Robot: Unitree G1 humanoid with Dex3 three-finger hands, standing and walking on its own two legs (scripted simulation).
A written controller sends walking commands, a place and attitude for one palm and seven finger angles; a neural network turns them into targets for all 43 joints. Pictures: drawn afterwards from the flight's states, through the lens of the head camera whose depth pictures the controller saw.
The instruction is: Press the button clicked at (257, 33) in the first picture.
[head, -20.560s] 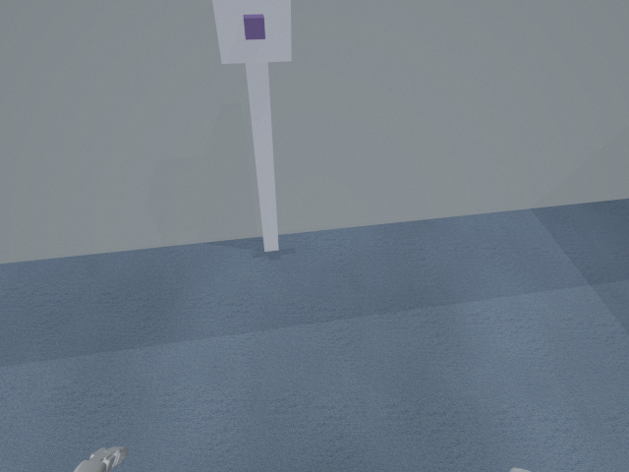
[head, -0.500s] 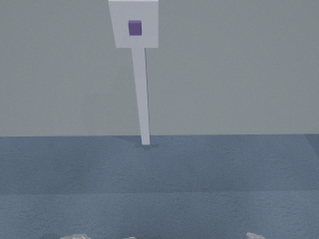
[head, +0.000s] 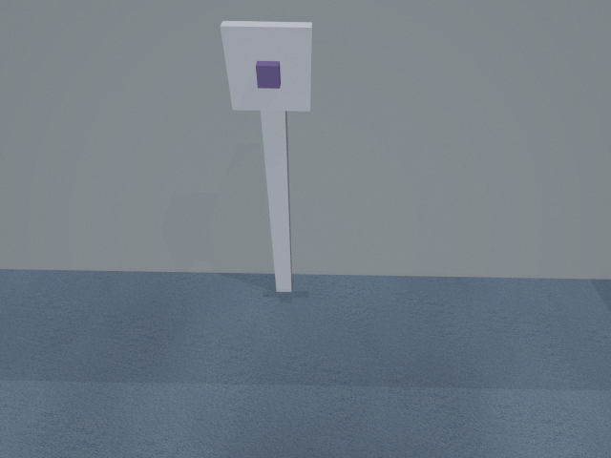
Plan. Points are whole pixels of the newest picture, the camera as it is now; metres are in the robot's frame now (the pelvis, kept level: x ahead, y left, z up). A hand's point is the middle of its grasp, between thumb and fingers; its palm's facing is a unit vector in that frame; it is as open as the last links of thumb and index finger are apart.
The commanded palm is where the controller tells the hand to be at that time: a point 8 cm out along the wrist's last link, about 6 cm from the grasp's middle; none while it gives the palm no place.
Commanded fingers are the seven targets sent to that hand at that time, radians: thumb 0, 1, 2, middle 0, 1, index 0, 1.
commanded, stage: let the arm hang, fingers relaxed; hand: left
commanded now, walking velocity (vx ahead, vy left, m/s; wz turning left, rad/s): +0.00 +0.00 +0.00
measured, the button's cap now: (268, 74) +0.81 +0.12 +0.13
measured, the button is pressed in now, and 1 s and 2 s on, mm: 0 0 0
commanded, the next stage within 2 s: stand and wait in 0.34 s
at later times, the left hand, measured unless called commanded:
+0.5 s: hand out of the picture +0.07 +0.20 -0.16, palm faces +0.00 -0.97 -0.25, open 7.3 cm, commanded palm none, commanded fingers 0.00 0.90 0.90 -0.20 -0.30 -0.20 -0.30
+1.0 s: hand out of the picture +0.10 +0.21 -0.15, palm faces -0.02 -0.95 -0.30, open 7.3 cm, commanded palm none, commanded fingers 0.00 0.90 0.90 -0.20 -0.30 -0.20 -0.30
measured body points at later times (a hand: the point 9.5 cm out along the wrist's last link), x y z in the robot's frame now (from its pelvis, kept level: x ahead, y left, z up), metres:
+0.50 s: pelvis +0.02 -0.01 +0.01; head +0.04 -0.01 +0.46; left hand +0.07 +0.25 -0.14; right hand +0.08 -0.26 -0.14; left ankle +0.07 +0.12 -0.73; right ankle +0.01 -0.13 -0.73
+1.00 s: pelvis +0.04 -0.02 +0.01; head +0.06 -0.02 +0.46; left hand +0.10 +0.26 -0.13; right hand +0.09 -0.30 -0.14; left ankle +0.07 +0.12 -0.73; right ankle +0.01 -0.13 -0.73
